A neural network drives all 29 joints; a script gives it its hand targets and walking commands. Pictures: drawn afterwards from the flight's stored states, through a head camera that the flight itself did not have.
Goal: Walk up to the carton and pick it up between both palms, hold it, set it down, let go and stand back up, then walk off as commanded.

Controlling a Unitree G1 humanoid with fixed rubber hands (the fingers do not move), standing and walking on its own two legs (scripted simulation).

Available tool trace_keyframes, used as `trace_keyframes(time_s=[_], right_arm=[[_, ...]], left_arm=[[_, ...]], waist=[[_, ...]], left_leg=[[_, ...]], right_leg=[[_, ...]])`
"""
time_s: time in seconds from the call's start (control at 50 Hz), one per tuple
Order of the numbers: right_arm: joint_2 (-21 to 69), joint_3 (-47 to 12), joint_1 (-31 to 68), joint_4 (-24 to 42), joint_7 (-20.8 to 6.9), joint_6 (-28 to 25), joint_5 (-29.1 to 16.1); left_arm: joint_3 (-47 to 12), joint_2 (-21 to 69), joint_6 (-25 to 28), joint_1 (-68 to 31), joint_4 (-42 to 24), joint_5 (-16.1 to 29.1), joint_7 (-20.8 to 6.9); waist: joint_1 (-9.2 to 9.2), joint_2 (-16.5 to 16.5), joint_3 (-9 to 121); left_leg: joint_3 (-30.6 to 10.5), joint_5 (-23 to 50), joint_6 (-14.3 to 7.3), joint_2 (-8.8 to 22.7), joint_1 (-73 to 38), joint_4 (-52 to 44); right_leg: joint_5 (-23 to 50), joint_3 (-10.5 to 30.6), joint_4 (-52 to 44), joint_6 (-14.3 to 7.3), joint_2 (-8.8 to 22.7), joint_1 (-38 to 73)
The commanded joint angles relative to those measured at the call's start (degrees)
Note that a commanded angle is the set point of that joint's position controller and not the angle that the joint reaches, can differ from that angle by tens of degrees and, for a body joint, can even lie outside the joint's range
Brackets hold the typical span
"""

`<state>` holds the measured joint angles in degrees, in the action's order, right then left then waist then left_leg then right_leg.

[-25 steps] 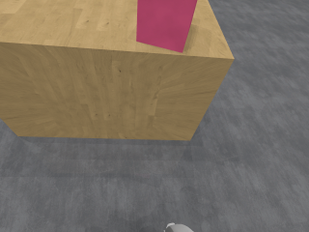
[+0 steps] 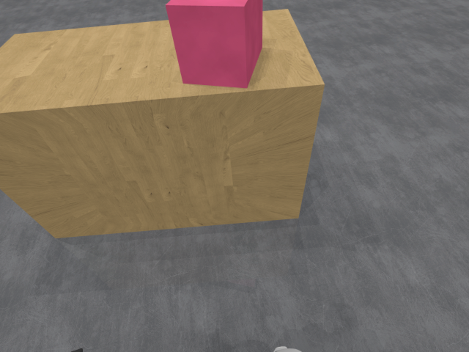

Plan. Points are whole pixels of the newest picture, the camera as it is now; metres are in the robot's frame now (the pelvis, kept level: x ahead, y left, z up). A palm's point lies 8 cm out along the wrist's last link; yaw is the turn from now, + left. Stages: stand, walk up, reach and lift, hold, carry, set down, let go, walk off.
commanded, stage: walk off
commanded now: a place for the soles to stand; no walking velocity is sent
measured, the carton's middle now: (221, 29) +0.99 +0.04 +0.10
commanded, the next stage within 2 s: stand in 0.68 s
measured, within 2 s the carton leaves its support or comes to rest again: neither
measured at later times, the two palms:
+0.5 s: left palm out of the picture +0.04 +0.32 -0.09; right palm out of the picture +0.08 -0.30 -0.11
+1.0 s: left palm out of the picture +0.06 +0.35 -0.11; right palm out of the picture +0.08 -0.26 -0.09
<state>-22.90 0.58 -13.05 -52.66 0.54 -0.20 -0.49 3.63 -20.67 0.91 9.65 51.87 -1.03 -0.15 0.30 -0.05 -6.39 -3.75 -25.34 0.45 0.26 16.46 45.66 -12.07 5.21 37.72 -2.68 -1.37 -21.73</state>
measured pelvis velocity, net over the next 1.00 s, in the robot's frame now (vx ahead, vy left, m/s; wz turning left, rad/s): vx -0.01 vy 0.05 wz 0.05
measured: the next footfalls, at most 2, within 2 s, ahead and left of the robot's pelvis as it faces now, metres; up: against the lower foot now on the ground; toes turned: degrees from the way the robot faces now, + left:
left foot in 0.14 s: +0.03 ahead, +0.17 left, +0.00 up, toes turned -1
left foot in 0.78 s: +0.11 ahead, +0.19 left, +0.00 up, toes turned +2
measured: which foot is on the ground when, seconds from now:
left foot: up 0.00-0.12, down 0.14-0.44, up 0.46-0.76, down 0.78-1.00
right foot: down 0.00-1.00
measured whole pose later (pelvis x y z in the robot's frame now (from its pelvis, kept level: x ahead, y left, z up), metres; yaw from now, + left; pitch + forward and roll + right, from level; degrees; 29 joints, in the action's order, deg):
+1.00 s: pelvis -0.01 +0.05 +0.00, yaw +3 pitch -4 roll -1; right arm -22.0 0.6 -12.8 -53.2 0.0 -1.5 -0.5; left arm 3.5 -20.7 1.1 12.7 51.9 -1.0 -0.6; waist 0.3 -1.6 -1.2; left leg -1.5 -11.5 0.7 1.8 19.3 33.9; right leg -20.0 2.3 36.0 1.3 0.4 -15.4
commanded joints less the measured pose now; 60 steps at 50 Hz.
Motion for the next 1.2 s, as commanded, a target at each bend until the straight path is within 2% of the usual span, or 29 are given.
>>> trace_keyframes(time_s=[0.0, 0.06, 0.08, 0.12, 0.14, 0.18, 0.22, 0.3, 0.32, 0.36, 0.38, 0.42, 0.44, 0.48, 0.56, 0.66, 0.68, 0.7, 0.72, 0.74, 0.78, 0.8, 0.86, 0.92, 0.98, 1.0, 1.02, 1.1, 1.18], right_arm=[[-10.4, 4.8, -3.8, 0.7, 0.0, -0.9, 0.1], [-9.0, 5.3, -10.6, -1.5, -0.1, -2.2, -0.4], [-11.3, 5.6, -10.3, -2.0, 0.3, -2.3, 0.8], [-17.4, 6.5, -4.5, 0.7, 0.2, -2.9, 2.0], [-17.5, 6.8, 1.1, 2.1, 0.4, -2.5, 2.1], [-14.4, 5.3, 4.6, 4.5, 0.3, -3.2, 1.9], [-13.7, 6.1, 4.8, 4.7, -0.2, -3.0, 2.1], [-13.7, 6.8, -4.4, 4.4, -0.2, -2.2, 2.2], [-13.1, 6.6, -4.1, 4.9, -0.2, -2.0, 2.3], [-8.5, 4.3, -0.6, 7.1, -0.3, -1.5, 2.0], [-7.1, 3.8, 0.6, 9.3, -0.1, -2.3, 1.8], [-10.7, 5.3, 2.0, 6.6, -0.3, -1.4, 2.0], [-11.1, 5.3, 0.0, 6.3, -0.6, -1.5, 1.4], [-10.2, 5.4, 0.7, 6.5, -1.3, -2.2, 1.3], [-9.9, 5.1, 1.6, 5.4, -0.7, -1.8, 2.3], [-10.0, 4.8, -4.0, 1.1, 0.9, -2.4, 0.7], [-9.1, 3.0, -3.2, -0.4, -0.1, -2.5, 1.4], [-11.8, 4.2, -6.1, 0.1, 0.4, -2.8, 1.9], [-13.6, 3.4, -5.1, -0.3, 0.6, -3.4, 2.3], [-14.4, 3.7, -1.5, 0.5, 0.8, -3.6, 2.3], [-14.5, 2.9, 3.5, 0.7, 0.6, -3.3, 3.0], [-17.0, 3.7, 4.0, 1.0, 0.2, -3.2, 2.8], [-13.4, 3.6, 2.9, 0.2, -0.3, -2.1, 2.7], [-10.6, 3.0, 5.2, 1.8, -0.2, -1.6, 1.3], [-10.8, 3.3, 5.2, 1.5, -0.3, -1.2, 1.9], [-10.6, 2.7, 4.4, 1.1, -0.6, -1.2, 1.7], [-9.1, 2.9, 4.8, 1.4, -0.7, -0.8, 1.1], [-11.0, 3.2, 1.0, -0.9, -1.1, -0.9, 1.9], [-10.6, 3.5, 1.1, 0.4, -0.7, -1.3, 2.1]], left_arm=[[2.9, -14.7, 0.1, -0.6, -4.6, 0.1, 0.1], [2.6, -13.2, -0.6, -6.7, -4.8, 0.2, -0.4], [2.1, -11.9, -1.1, -5.0, -4.2, 0.3, -0.7], [2.1, -10.2, -1.3, -3.2, -5.2, 0.3, 0.1], [2.7, -12.7, -1.3, -1.9, -4.3, -0.3, 0.2], [2.9, -12.7, -1.0, 0.9, -2.7, -0.2, -0.7], [2.7, -11.8, -0.6, 3.6, -2.8, 0.2, -1.1], [1.7, -9.9, 1.6, 2.2, -2.5, 0.8, -0.6], [2.1, -10.2, 2.2, 5.6, -1.2, 0.7, -0.6], [3.6, -13.4, 3.5, 12.2, -0.9, 0.6, 0.4], [3.6, -17.0, 3.9, 13.5, -0.7, 0.5, 0.5], [4.0, -20.9, 4.0, 12.6, -1.7, 0.8, 1.0], [3.9, -20.3, 4.4, 9.8, -1.4, 0.5, 1.0], [2.7, -17.7, 4.7, 7.5, -3.0, 0.4, 0.9], [2.4, -15.4, 3.9, 9.2, -3.8, 0.6, 1.1], [0.7, -11.9, 1.1, 3.6, -4.8, 1.4, 0.6], [1.5, -12.3, 1.1, 2.0, -2.7, 0.8, 1.5], [1.8, -11.6, 1.2, 3.0, -3.9, 1.2, 1.7], [0.8, -8.5, 0.9, 2.7, -4.1, 1.5, 1.5], [1.4, -9.7, 0.5, 4.0, -4.0, 1.2, 1.4], [0.6, -7.5, 0.0, 6.2, -1.5, 0.9, 0.7], [0.8, -7.6, -0.3, 7.4, -1.6, 0.9, 0.3], [1.7, -10.5, -0.1, 8.8, 2.0, 0.5, -0.1], [1.2, -10.7, 0.2, 4.8, 1.2, 0.1, -0.3], [1.8, -13.2, 0.2, 4.3, 1.5, -0.8, 0.3], [1.7, -13.3, 0.3, 3.6, 2.2, -0.4, -0.2], [0.4, -10.6, 0.5, 3.3, 0.6, -0.4, -0.2], [0.8, -11.1, 1.6, 0.6, 0.2, -0.5, -0.2], [0.1, -9.2, 1.5, 0.4, -0.3, 0.2, -0.2]], waist=[[-0.26, -10.6, 7.1], [4.73, -9.2, 7.2], [3.73, -4.4, 5.9], [3.73, 13.0, 1.3], [1.45, 10.1, -0.4], [0.1, 8.1, -1.2], [0.25, 15.4, 2.5], [2.58, 9.3, 10.3], [0.94, 6.4, 13.5], [-2.69, -0.8, 14.9], [-2.58, -6.0, 13.2], [-2.98, -5.0, 8.2], [-1.59, -5.4, 6.1], [-0.54, -5.2, 4.0], [-2.0, -10.3, 7.4], [0.87, -16.1, 10.1], [2.94, -8.6, 5.9], [3.69, -1.4, 9.4], [2.03, 6.4, 9.1], [0.66, 7.2, 6.5], [-1.61, 2.5, 2.7], [-1.89, 8.7, 3.2], [-0.6, 13.6, 4.5], [-1.4, 7.7, 3.8], [-0.45, 10.6, 4.3], [-0.13, 5.2, 3.4], [0.3, 7.0, 0.8], [0.72, -3.3, -0.5], [1.4, -6.3, 1.6]], left_leg=[[1.9, -2.5, -1.6, 0.5, 0.7, -8.7], [3.2, 4.1, -3.9, 0.1, -11.7, -22.4], [-2.6, -2.1, -4.6, 2.8, -11.5, -26.0], [-30.0, -26.6, -9.1, 17.0, -1.1, -38.3], [-28.0, -32.1, -11.1, 18.5, 6.4, -39.5], [-20.8, -18.8, -10.7, 15.7, 8.8, -34.9], [-12.1, -12.4, -9.7, 10.6, 3.4, -31.7], [-7.9, 13.8, -9.3, 9.7, -12.6, -18.0], [-4.1, 15.0, -8.6, 6.9, -8.6, -12.2], [-0.3, 14.5, -5.2, 2.9, 11.2, 3.0], [2.7, 5.6, -3.0, -1.2, 20.0, 7.7], [-1.6, -7.8, -3.0, 1.8, 21.7, 9.6], [-2.7, -8.4, -3.3, 3.5, 18.9, 8.1], [-0.6, -7.5, -3.1, 2.7, 15.0, 3.9], [2.7, 3.2, -2.9, 2.7, 11.4, -4.2], [5.0, 19.0, -1.6, 2.2, -6.6, -18.6], [4.9, 24.9, -2.3, 1.8, -6.7, -19.7], [-2.5, 28.6, -4.2, 8.7, -10.1, -21.7], [-13.4, 26.6, -6.7, 15.8, -8.1, -24.4], [-19.0, 21.2, -10.0, 19.6, -3.5, -26.7], [-13.6, 11.5, -9.9, 15.5, 0.3, -27.6], [-10.7, 2.9, -8.0, 13.5, 1.3, -29.9], [-9.0, -2.1, -6.3, 10.1, 2.2, -31.4], [-8.4, -10.0, -5.4, 8.3, 7.7, -30.7], [-5.1, -12.7, -2.9, 5.0, 4.5, -27.4], [-7.4, -12.8, -3.2, 6.2, 5.7, -27.8], [-7.1, -11.9, -3.1, 6.7, 4.9, -27.1], [-4.8, -4.0, -3.1, 4.7, -0.1, -22.5], [-2.8, 5.2, -3.6, 3.7, -5.3, -19.1]], right_leg=[[-21.3, 16.3, -22.3, -7.7, 12.3, 7.6], [-23.9, 7.1, -15.7, -2.6, 8.3, -2.6], [-21.8, 5.2, -9.8, -1.4, 5.4, -5.4], [-17.2, 2.0, 10.8, 2.2, -3.9, -12.1], [-14.1, 1.5, 13.3, 2.4, -1.5, -7.6], [-11.0, 1.5, 10.8, 3.3, 1.9, 1.0], [-8.8, -3.0, 7.6, 2.8, 1.0, 1.7], [-3.8, -6.6, -11.9, 2.6, -2.0, 3.6], [-3.8, -6.6, -15.0, 2.5, -2.6, 11.8], [-2.7, 10.2, -15.8, -1.9, 6.5, 30.6], [2.9, 23.2, -16.6, -6.3, 15.9, 32.2], [4.2, 28.7, -17.7, -13.7, 23.3, 25.0], [6.6, 26.6, -16.2, -14.2, 23.0, 20.0], [10.1, 17.7, -16.0, -10.9, 19.5, 15.3], [29.1, 12.2, -11.0, -7.1, 13.5, 18.7], [21.1, 3.0, -6.2, -1.4, 6.8, 9.4], [18.0, 1.0, -5.4, -0.2, 7.0, 3.1], [8.9, -1.4, -1.6, 1.3, 5.3, 2.4], [-6.2, -2.7, 1.9, 2.9, 1.8, 0.3], [-19.5, -1.0, 7.5, 2.5, 1.0, 1.6], [-20.9, -1.3, 4.9, 1.0, 1.7, 0.8], [-19.9, -2.5, -3.4, 1.9, 2.5, 5.3], [-10.5, -5.4, -4.0, 2.5, 1.3, 7.6], [-4.9, -4.1, -10.8, 1.3, 1.4, 11.5], [-16.5, 2.3, -17.0, 0.4, 5.4, 7.2], [-16.6, 0.1, -14.8, 0.6, 3.8, 7.7], [-20.0, 2.9, -17.2, -0.1, 5.5, 3.7], [-25.8, 6.1, -21.1, -0.2, 7.0, -2.1], [-20.4, 4.4, -20.3, 0.2, 6.9, -1.9]])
